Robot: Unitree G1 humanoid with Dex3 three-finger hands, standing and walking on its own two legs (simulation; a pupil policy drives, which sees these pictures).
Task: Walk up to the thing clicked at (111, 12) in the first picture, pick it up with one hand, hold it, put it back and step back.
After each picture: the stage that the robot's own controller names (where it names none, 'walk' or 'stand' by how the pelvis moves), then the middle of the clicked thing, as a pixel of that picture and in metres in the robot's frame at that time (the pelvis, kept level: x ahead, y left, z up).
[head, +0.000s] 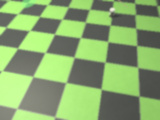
stand; (111, 12) +2.03 -0.47 -0.72
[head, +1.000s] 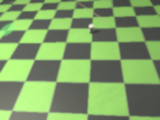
walk; (91, 29) +1.91 -0.02 -0.69
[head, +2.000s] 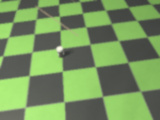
walk; (60, 52) +1.24 +0.28 -0.71
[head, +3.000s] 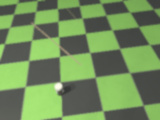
walk; (59, 89) +0.77 +0.26 -0.71
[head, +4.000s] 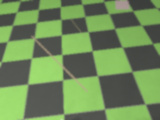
walk; out of the picture +0.44 +0.21 -0.71
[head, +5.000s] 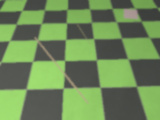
stand; out of the picture +0.35 +0.18 -0.71
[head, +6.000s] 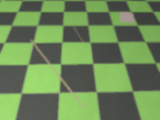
stand; out of the picture +0.32 +0.18 -0.72
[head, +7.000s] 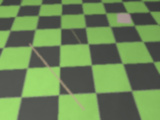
stand; out of the picture +0.32 +0.20 -0.73
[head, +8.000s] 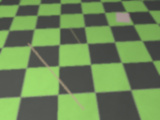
stand; out of the picture +0.32 +0.20 -0.73
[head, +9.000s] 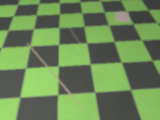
stand; out of the picture +0.31 +0.20 -0.73
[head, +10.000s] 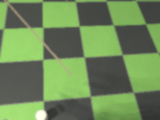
go down; (41, 116) +0.34 +0.20 -0.61
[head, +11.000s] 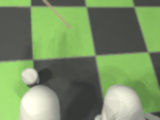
go down; (31, 78) +0.40 +0.21 -0.32
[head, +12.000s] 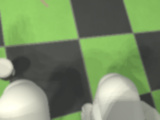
close in; (4, 70) +0.39 +0.23 -0.27
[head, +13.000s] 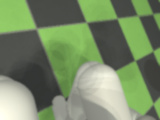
close; out of the picture +0.38 +0.25 -0.22
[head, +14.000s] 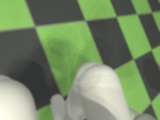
close; out of the picture +0.39 +0.26 -0.22
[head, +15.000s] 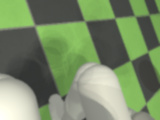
lift; out of the picture +0.38 +0.26 -0.23
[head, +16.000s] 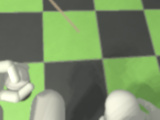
lift; (19, 84) +0.32 +0.21 -0.06
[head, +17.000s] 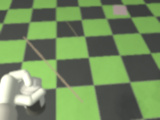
hold; (33, 96) +0.32 +0.17 +0.02
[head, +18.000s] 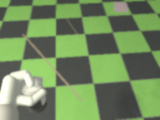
hold; (34, 95) +0.32 +0.17 +0.00
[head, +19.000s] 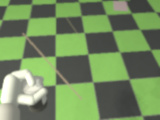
hold; (35, 94) +0.33 +0.17 +0.00
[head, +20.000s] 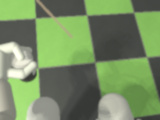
crouch; (24, 66) +0.40 +0.19 -0.09
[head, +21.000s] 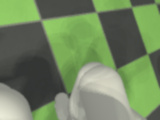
lower; out of the picture +0.42 +0.26 -0.23
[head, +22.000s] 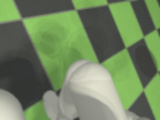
lower; out of the picture +0.44 +0.27 -0.23
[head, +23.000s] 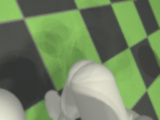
lower; out of the picture +0.44 +0.28 -0.23
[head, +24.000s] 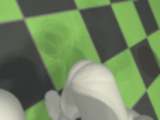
lower; out of the picture +0.43 +0.28 -0.23
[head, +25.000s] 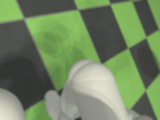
loosen; out of the picture +0.43 +0.28 -0.23
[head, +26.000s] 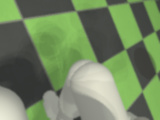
withdraw; out of the picture +0.42 +0.26 -0.23
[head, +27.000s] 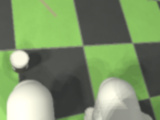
walk; (19, 62) +0.44 +0.22 -0.28
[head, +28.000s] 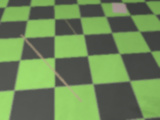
stand; out of the picture +0.37 +0.16 -0.65
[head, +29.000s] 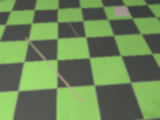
stand; out of the picture +0.39 +0.17 -0.67
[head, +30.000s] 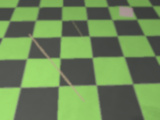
stand; out of the picture +0.38 +0.17 -0.68
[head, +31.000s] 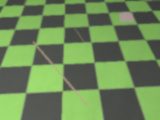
walk; out of the picture +0.40 +0.17 -0.72
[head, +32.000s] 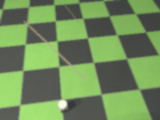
walk; (63, 106) +0.52 +0.17 -0.71
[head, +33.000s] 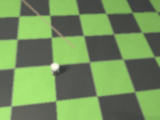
walk; (55, 69) +0.80 +0.16 -0.71
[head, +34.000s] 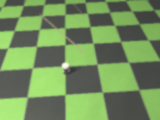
stand; (65, 69) +1.02 +0.21 -0.71
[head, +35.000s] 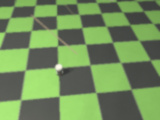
stand; (59, 70) +1.02 +0.21 -0.72
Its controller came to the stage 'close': yes
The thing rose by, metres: 0.71
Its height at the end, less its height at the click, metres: +0.00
